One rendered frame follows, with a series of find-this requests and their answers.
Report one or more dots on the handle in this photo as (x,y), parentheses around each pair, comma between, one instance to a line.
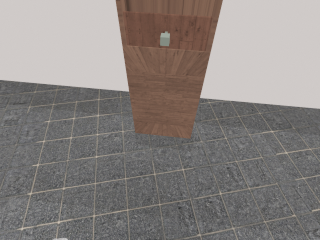
(165,39)

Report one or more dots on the cabinet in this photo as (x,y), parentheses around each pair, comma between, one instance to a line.
(165,84)

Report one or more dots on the drawer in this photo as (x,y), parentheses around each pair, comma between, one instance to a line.
(187,32)

